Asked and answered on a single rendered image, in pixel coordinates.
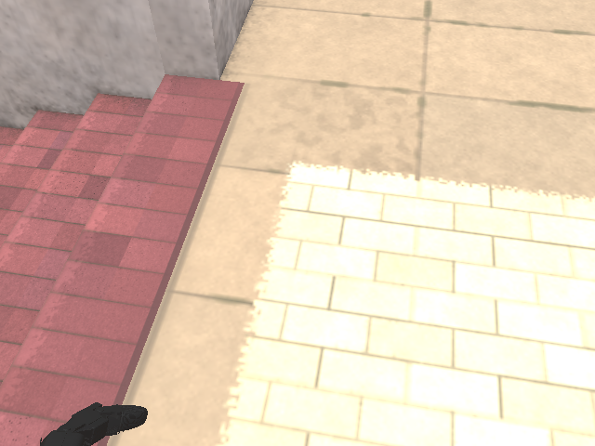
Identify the robot left hand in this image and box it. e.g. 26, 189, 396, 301
40, 402, 148, 446

